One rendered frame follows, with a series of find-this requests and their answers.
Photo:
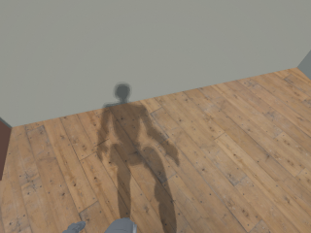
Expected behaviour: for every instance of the left robot hand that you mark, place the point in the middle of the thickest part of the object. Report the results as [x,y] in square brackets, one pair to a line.
[75,227]

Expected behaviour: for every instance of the left robot thigh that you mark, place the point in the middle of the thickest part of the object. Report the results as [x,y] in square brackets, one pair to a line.
[122,225]

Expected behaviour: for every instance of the cupboard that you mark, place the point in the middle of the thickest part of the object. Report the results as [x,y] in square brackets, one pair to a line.
[5,133]

